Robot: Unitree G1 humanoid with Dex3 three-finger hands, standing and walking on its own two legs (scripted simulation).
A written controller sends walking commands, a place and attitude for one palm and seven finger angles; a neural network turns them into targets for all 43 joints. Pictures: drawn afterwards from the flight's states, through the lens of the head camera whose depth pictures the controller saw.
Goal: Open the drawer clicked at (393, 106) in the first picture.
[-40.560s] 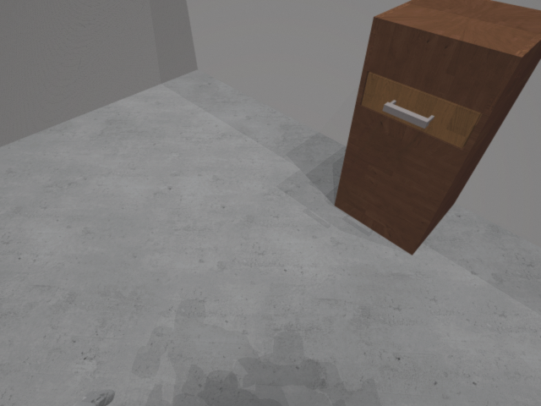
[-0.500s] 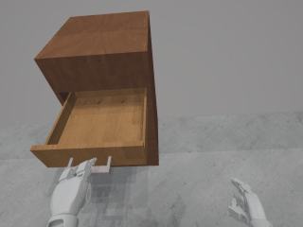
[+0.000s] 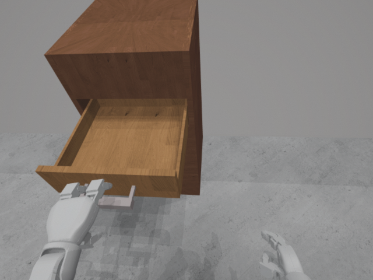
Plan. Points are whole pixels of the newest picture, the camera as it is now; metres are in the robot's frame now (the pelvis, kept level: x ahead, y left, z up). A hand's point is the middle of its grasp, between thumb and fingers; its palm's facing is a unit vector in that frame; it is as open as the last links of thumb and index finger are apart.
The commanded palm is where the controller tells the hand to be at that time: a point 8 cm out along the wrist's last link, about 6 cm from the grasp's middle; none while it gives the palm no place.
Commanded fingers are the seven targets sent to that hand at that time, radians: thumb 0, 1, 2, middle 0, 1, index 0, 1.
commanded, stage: raise the hand with hooked fingers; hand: left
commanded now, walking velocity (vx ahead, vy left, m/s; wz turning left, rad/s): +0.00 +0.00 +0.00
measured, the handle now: (107, 195) +0.33 +0.27 -0.09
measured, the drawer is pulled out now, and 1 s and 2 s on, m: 0.30 0.30 0.30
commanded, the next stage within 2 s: move the hooked fingers above the handle in 1.08 s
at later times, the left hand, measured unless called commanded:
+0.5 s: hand (68, 188) +0.27 +0.27 +0.08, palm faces +0.03 -0.09 -1.00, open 13.6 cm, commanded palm +0.25 +0.28 +0.14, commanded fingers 0.00 -0.50 0.30 -0.30 -1.20 -0.30 -1.20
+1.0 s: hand (61, 172) +0.29 +0.29 +0.10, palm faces -0.02 -0.09 -1.00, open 13.9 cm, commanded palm +0.28 +0.30 +0.16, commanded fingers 0.00 -0.50 0.30 -0.30 -1.20 -0.30 -1.20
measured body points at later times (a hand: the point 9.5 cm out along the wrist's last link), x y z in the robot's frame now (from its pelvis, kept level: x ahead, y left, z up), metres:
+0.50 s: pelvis +0.00 +0.04 +0.02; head +0.00 +0.01 +0.47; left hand +0.26 +0.27 +0.13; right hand +0.21 -0.17 -0.07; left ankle -0.01 +0.15 -0.71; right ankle -0.01 -0.08 -0.71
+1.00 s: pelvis +0.00 +0.05 +0.03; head +0.04 +0.03 +0.48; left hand +0.29 +0.29 +0.15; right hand +0.17 -0.18 -0.09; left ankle -0.01 +0.15 -0.71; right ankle -0.01 -0.08 -0.71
